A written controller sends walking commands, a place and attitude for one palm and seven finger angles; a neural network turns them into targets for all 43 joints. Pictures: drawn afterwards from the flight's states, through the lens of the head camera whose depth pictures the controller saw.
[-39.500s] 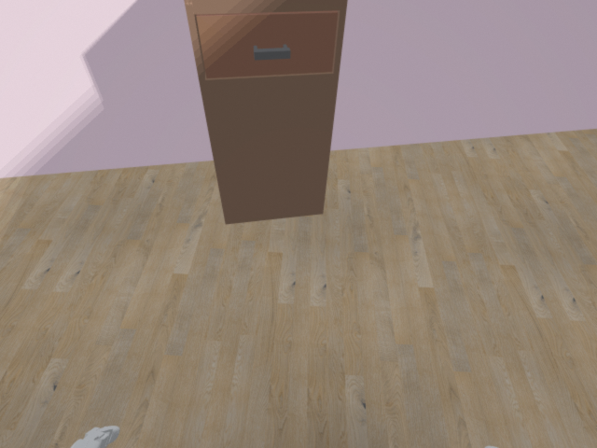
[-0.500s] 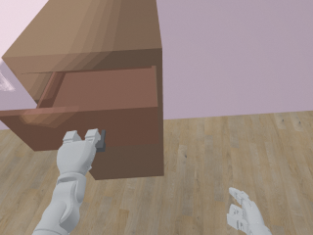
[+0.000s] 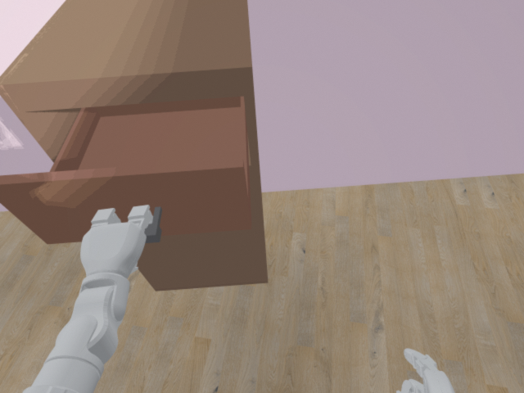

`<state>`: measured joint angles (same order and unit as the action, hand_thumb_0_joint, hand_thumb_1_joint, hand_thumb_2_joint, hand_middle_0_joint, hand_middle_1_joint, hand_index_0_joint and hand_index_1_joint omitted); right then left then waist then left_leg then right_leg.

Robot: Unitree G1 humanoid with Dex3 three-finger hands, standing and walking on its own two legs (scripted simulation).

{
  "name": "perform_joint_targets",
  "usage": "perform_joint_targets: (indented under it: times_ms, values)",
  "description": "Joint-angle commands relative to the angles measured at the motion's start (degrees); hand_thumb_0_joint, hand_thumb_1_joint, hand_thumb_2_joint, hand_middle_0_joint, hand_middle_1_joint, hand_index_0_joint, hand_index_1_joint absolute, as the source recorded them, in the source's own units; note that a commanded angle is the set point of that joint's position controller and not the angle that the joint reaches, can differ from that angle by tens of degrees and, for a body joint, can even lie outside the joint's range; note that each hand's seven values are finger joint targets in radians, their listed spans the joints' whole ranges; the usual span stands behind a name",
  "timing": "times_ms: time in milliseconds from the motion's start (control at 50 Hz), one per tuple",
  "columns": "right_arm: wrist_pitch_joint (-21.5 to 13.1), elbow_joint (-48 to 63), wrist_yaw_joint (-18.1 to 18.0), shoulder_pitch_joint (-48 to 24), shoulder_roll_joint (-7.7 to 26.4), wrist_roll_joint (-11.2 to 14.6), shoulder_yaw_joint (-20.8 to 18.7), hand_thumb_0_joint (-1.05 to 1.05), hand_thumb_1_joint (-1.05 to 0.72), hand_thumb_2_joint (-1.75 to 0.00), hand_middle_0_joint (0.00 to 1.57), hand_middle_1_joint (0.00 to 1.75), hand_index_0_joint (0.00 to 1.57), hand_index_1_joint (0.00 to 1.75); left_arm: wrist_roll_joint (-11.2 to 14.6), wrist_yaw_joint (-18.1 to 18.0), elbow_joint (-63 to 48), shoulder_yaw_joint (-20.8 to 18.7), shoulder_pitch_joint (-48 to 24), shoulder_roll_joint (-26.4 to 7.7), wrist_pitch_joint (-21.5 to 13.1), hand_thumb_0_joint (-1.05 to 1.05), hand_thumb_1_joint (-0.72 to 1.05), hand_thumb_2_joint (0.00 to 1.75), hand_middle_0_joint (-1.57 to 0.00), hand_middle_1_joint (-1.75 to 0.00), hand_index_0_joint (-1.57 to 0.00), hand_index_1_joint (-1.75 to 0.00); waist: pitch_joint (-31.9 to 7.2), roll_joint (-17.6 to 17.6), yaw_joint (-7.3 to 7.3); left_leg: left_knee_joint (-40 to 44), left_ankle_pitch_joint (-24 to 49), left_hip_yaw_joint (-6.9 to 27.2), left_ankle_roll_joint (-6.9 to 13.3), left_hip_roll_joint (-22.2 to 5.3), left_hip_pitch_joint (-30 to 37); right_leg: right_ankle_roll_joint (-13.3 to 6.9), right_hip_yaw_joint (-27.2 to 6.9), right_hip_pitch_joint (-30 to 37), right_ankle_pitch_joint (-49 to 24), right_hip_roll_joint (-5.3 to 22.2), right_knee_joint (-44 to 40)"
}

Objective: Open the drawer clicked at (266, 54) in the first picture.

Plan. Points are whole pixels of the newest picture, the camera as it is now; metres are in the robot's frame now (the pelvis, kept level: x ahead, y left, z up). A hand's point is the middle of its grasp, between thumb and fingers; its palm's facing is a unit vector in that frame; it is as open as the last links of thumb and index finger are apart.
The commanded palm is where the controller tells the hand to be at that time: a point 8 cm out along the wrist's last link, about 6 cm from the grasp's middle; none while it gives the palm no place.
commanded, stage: pull the drawer open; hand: left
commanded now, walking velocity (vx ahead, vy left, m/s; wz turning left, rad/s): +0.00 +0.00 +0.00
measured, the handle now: (129, 224) +0.37 +0.26 +0.03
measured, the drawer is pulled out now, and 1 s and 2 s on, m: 0.18 0.27 0.27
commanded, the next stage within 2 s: open the thumb to release the handle in 1.12 s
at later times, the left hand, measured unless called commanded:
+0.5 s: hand (127, 269) +0.30 +0.25 +0.01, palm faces -0.01 -0.05 -1.00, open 6.0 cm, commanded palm +0.24 +0.25 +0.06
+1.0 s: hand (117, 313) +0.23 +0.24 +0.01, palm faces +0.04 -0.07 -1.00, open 5.9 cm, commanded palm +0.19 +0.25 +0.06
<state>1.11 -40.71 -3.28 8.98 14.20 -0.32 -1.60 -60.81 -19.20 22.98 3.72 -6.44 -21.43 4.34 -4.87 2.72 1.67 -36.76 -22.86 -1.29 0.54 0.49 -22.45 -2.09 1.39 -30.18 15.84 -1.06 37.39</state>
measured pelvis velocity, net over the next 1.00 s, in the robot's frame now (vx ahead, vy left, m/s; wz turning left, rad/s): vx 0.02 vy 0.02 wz -0.01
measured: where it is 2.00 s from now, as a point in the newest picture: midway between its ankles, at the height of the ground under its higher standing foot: outside the picture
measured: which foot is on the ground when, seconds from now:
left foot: down 0.00-1.00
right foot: down 0.00-1.00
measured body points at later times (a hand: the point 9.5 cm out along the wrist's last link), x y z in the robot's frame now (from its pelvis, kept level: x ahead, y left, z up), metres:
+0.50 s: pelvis -0.01 +0.01 +0.00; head +0.02 -0.02 +0.45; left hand +0.29 +0.25 +0.06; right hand +0.14 -0.24 -0.11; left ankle -0.05 +0.11 -0.72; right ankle +0.03 -0.10 -0.72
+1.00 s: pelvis +0.02 +0.02 +0.00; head +0.04 -0.01 +0.45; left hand +0.22 +0.24 +0.06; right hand +0.26 -0.17 -0.09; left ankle -0.05 +0.11 -0.72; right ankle +0.03 -0.10 -0.72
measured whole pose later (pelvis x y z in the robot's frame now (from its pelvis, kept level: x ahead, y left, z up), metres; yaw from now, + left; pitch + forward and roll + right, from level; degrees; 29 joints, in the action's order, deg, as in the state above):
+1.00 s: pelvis +0.02 +0.02 +0.00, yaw -1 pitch +7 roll +0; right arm 0.4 -36.8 -0.4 2.2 10.9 -1.0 0.6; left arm -63.0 -23.8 -2.0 8.7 20.5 -18.4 6.0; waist -5.8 3.3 6.0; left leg -37.6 -25.7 -2.1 1.5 0.7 -18.9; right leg -0.9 0.4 -26.9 18.3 -1.0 38.3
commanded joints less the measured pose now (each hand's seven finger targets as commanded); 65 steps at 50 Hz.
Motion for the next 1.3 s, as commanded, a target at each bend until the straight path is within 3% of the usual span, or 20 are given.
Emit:
perform_joint_targets:
  times_ms: [0,160,200,280,340,380,440,500,580,720,740,760,820,900,1000,1100,1160,1180,1200,1280]
  values:
    - [-3.24,8.12,-0.75,-4.96,5.72,0.05,-1.98,0.00,-0.90,-0.90,0.20,0.30,0.20,0.30,-1.13,-3.21,-9.94,-4.72,-15.41,-10.84,-0.90,0.00,0.90,0.90,-0.40,-1.35,-0.40,-1.35,-15.50,-1.45,0.56,3.67,17.23,-0.03,-0.02,1.81,-1.93,0.25,-2.19,15.66,-14.43,0.19,-3.24]
    - [-4.10,7.45,-1.43,-4.12,6.20,0.68,-2.26,0.00,-0.90,-0.90,0.20,0.30,0.20,0.30,-0.65,-3.31,-6.09,-7.80,-18.19,-14.67,-1.55,0.00,0.90,0.90,-0.40,-1.35,-0.40,-1.35,-15.77,-2.62,0.83,4.07,13.24,-0.52,0.33,2.05,-4.32,0.54,-3.47,16.55,-11.01,0.49,-4.07]
    - [-4.34,7.61,-1.43,-4.15,6.12,0.71,-2.09,0.00,-0.90,-0.90,0.20,0.30,0.20,0.30,-0.78,-3.11,-5.44,-5.90,-19.00,-13.03,-1.65,0.00,0.90,0.90,-0.40,-1.35,-0.40,-1.35,-14.94,-2.16,0.33,4.14,12.56,-0.53,0.37,1.99,-4.33,0.68,-3.29,15.60,-10.03,0.65,-4.34]
    - [-4.28,7.56,-1.46,-3.98,6.34,0.83,-2.20,0.00,-0.90,-0.90,0.20,0.30,0.20,0.30,-0.80,-2.94,-4.33,-7.65,-18.36,-14.55,-1.94,0.00,0.90,0.90,-0.40,-1.35,-0.40,-1.35,-15.19,-1.35,1.03,4.63,12.45,-0.47,0.21,1.98,-4.23,0.34,-3.20,15.75,-9.22,0.39,-4.44]
    - [-4.77,9.35,-0.99,-4.87,5.70,0.80,-2.35,0.00,-0.90,-0.90,0.20,0.30,0.20,0.30,0.22,-2.69,-8.05,-5.70,-8.86,-10.62,-2.18,0.00,0.90,0.90,-0.40,-1.35,-0.40,-1.35,-17.61,-1.96,2.68,4.61,15.49,-0.76,0.21,1.91,-2.72,0.24,-2.94,17.89,-13.02,0.21,-3.88]
    - [-4.62,10.17,-0.51,-5.51,5.89,0.88,-2.44,0.00,-0.90,-0.90,0.20,0.30,0.20,0.30,1.17,-2.46,-10.65,-7.58,-2.30,-11.32,-2.14,0.00,0.90,0.90,-0.40,-1.35,-0.40,-1.35,-18.20,-2.00,3.68,5.01,17.53,-0.58,-0.12,1.80,-2.52,0.01,-3.22,19.87,-15.46,0.15,-3.84]
    - [-4.72,11.88,0.16,-6.92,5.52,0.93,-2.09,0.00,-0.90,-0.90,0.20,0.30,0.20,0.30,2.26,-2.44,-17.23,-7.13,8.29,-8.96,-1.80,0.00,0.90,0.90,-0.40,-1.35,-0.40,-1.35,-15.54,-3.50,4.28,5.10,18.38,-0.52,-0.14,1.44,-2.53,0.04,-2.48,18.66,-15.89,-0.18,-3.37]
    - [-4.63,13.20,1.17,-8.16,5.45,0.83,-1.75,0.00,-0.90,-0.90,0.20,0.30,0.20,0.30,2.63,-2.90,-24.17,-6.22,16.05,-6.76,-0.87,0.00,0.90,0.90,-0.40,-1.35,-0.40,-1.35,-13.39,-2.27,4.21,5.21,20.67,-0.19,-0.44,0.87,-1.24,-0.18,-1.57,16.89,-15.43,-0.44,-3.26]
    - [-4.04,13.72,2.16,-9.11,5.33,0.44,-1.71,0.00,-0.90,-0.90,0.20,0.30,0.20,0.30,2.03,-4.39,-31.75,-8.32,24.07,-7.38,1.27,0.00,0.90,0.90,-0.40,-1.35,-0.40,-1.35,-13.07,-0.96,4.46,4.81,24.70,0.14,-1.00,0.41,0.43,-0.58,-1.72,16.91,-17.77,-0.70,-2.87]
    - [-3.91,14.21,3.74,-10.01,4.03,0.02,-0.77,0.00,-0.90,-0.90,0.20,0.30,0.20,0.30,0.81,-6.22,-40.07,-5.45,36.97,-4.01,2.30,0.00,0.90,0.90,-0.40,-1.35,-0.40,-1.35,-12.50,0.23,4.79,2.28,34.79,0.91,-2.16,-0.34,4.39,-0.66,-1.90,15.02,-23.69,-1.32,-0.38]
    - [-3.22,12.60,3.44,-9.83,4.90,-0.11,-0.96,0.00,-0.90,-0.90,0.20,0.30,0.20,0.30,-0.19,-6.59,-39.12,-5.91,26.95,-5.92,2.66,0.00,0.90,0.90,-0.40,-1.35,-0.40,-1.35,-11.02,0.17,2.35,2.05,32.68,1.45,-2.42,-0.25,4.29,-0.69,-2.09,12.59,-22.37,-1.57,-0.46]
    - [-2.96,12.04,2.84,-10.16,5.05,-0.80,-0.86,0.00,-0.90,-0.90,0.20,0.30,0.20,0.30,-1.70,-7.11,-37.24,-5.89,18.05,-6.89,2.98,0.00,0.90,0.90,-0.40,-1.35,-0.40,-1.35,-9.13,0.03,1.62,1.96,29.24,1.67,-1.87,-0.04,3.92,-0.67,-2.03,10.74,-19.83,-1.50,-0.72]
    - [-3.29,12.36,2.42,-10.10,3.80,-1.06,-0.67,0.00,-0.90,-0.90,0.20,0.30,0.20,0.30,-2.38,-8.05,-34.97,-6.81,23.61,-6.49,2.76,0.00,0.90,0.90,-0.40,-1.35,-0.40,-1.35,-10.78,-0.67,3.55,1.91,28.77,1.39,-1.76,0.42,4.57,-0.86,-2.64,12.43,-20.82,-1.60,-0.64]
    - [-3.18,12.16,2.16,-10.49,3.55,-0.88,-0.45,0.00,-0.90,-0.90,0.20,0.30,0.20,0.30,-1.81,-7.33,-36.38,-5.46,21.38,-6.18,3.54,0.00,0.90,0.90,-0.40,-1.35,-0.40,-1.35,-13.68,-0.50,3.71,1.92,31.07,1.56,-2.37,0.47,6.62,-0.53,-2.32,14.32,-22.66,-1.37,-0.79]
    - [-2.97,12.16,1.81,-11.61,3.17,-1.12,0.38,0.00,-0.90,-0.90,0.20,0.30,0.20,0.30,-1.42,-5.61,-34.88,-3.57,19.24,-5.22,4.40,0.00,0.90,0.90,-0.40,-1.35,-0.40,-1.35,-10.78,-1.87,3.52,2.82,27.55,1.39,-1.70,0.82,5.69,-0.23,-1.85,14.58,-21.02,-1.20,-1.96]
    - [-2.73,12.01,1.14,-12.23,3.03,-1.38,0.92,0.00,-0.90,-0.90,0.20,0.30,0.20,0.30,-1.64,-4.37,-32.34,-6.07,17.73,-8.33,3.67,0.00,0.90,0.90,-0.40,-1.35,-0.40,-1.35,-9.40,-2.35,4.21,4.31,21.87,1.07,-1.10,1.57,3.52,-0.34,-3.27,16.61,-19.50,-0.94,-3.15]
    - [-3.27,12.76,1.55,-12.36,2.55,-0.85,0.76,0.00,-0.90,-0.90,0.20,0.30,0.20,0.30,0.39,-3.81,-34.32,-5.93,27.78,-6.12,2.41,0.00,0.90,0.90,-0.40,-1.35,-0.40,-1.35,-10.59,-1.91,5.67,4.97,22.26,0.61,-1.24,1.62,3.46,-0.39,-3.55,19.35,-21.33,-0.84,-3.61]
    - [-3.32,12.91,1.61,-12.45,2.69,-0.73,0.82,0.00,-0.90,-0.90,0.20,0.30,0.20,0.30,0.87,-3.77,-34.23,-7.52,30.23,-7.40,1.98,0.00,0.90,0.90,-0.40,-1.35,-0.40,-1.35,-10.90,-1.58,6.11,5.31,23.03,0.56,-1.52,1.54,3.48,-0.49,-3.89,20.37,-21.94,-0.89,-3.70]
    - [-2.79,11.60,1.51,-12.89,3.68,-1.23,1.05,0.00,-0.90,-0.90,0.20,0.30,0.20,0.30,-0.83,-3.72,-34.88,-2.51,15.67,-5.50,2.48,0.00,0.90,0.90,-0.40,-1.35,-0.40,-1.35,-8.16,-0.92,2.34,4.60,20.20,1.04,-1.04,1.70,2.72,-0.23,-3.61,15.94,-19.01,-0.66,-3.82]
    - [-3.51,12.25,1.36,-12.18,3.51,-1.42,0.05,0.00,-0.90,-0.90,0.20,0.30,0.20,0.30,-1.43,-4.55,-32.23,-5.07,18.50,-6.45,2.21,0.00,0.62,0.78,-0.38,-1.32,-0.38,-1.32,-8.74,-0.46,4.34,5.17,18.47,1.01,-0.88,1.42,2.46,-0.54,-3.09,16.04,-14.25,-0.97,-4.27]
